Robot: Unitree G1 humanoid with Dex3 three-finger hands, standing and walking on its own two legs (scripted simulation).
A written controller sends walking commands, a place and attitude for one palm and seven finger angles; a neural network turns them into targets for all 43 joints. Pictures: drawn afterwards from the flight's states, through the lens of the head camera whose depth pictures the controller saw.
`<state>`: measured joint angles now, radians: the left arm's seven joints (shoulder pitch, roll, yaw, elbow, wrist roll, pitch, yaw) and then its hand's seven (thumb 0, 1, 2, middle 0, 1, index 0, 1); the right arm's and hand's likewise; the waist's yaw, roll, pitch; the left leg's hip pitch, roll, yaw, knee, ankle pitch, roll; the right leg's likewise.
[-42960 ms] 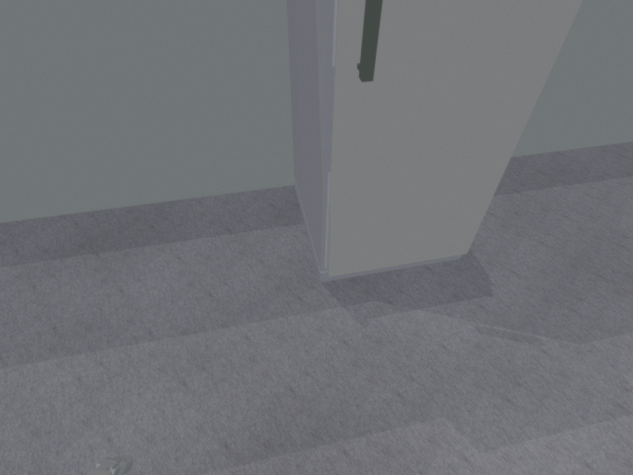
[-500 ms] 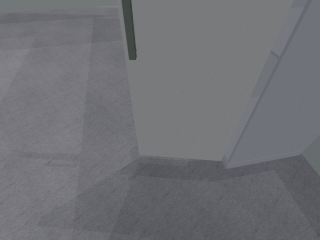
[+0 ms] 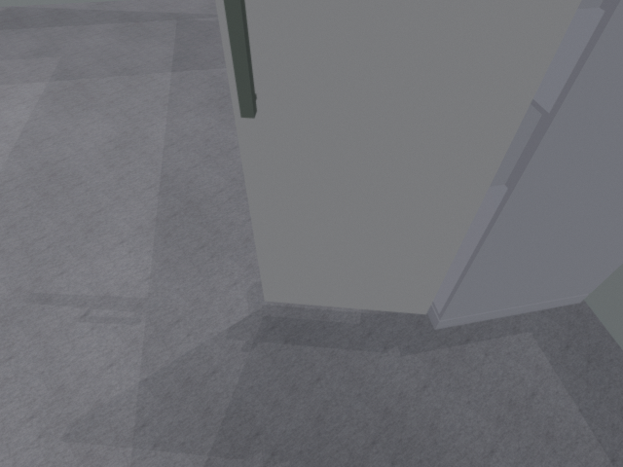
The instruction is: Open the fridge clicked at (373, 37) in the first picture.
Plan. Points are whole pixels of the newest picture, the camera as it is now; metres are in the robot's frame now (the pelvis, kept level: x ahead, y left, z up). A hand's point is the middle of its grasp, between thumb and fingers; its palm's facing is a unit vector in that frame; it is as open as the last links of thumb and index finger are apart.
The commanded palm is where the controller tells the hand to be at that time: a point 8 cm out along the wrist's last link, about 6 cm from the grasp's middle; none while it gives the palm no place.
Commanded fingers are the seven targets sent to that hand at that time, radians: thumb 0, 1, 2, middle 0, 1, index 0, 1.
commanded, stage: look to check the result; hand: left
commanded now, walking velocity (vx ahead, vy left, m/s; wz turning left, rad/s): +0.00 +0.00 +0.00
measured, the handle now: (238, 6) +0.71 +0.16 +0.26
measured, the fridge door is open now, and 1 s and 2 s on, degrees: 74 74 74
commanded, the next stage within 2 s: stand and wait in 0.26 s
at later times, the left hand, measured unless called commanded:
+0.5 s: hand out of the picture +0.09 +0.23 -0.16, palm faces -0.04 -0.95 -0.31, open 7.3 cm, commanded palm none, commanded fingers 0.00 0.90 0.90 -0.20 -0.30 -0.20 -0.30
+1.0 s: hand out of the picture +0.08 +0.23 -0.16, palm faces -0.04 -0.94 -0.33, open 7.3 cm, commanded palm none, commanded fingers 0.00 0.90 0.90 -0.20 -0.30 -0.20 -0.30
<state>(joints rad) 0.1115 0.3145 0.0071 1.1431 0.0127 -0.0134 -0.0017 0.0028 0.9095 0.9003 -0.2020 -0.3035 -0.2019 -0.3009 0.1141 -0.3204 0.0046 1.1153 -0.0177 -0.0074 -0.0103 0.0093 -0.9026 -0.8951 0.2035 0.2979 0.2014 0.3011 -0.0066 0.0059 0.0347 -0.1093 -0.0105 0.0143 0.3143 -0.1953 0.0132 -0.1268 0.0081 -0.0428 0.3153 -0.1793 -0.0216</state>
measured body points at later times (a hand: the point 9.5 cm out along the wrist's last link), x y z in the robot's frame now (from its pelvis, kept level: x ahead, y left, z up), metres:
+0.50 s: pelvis +0.01 -0.01 +0.00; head +0.01 -0.01 +0.45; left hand +0.09 +0.28 -0.14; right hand +0.07 -0.30 -0.14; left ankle -0.02 +0.11 -0.75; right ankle -0.01 -0.10 -0.75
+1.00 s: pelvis +0.00 -0.01 +0.00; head +0.00 -0.01 +0.45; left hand +0.08 +0.28 -0.13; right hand +0.05 -0.30 -0.14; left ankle -0.02 +0.11 -0.75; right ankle -0.01 -0.10 -0.75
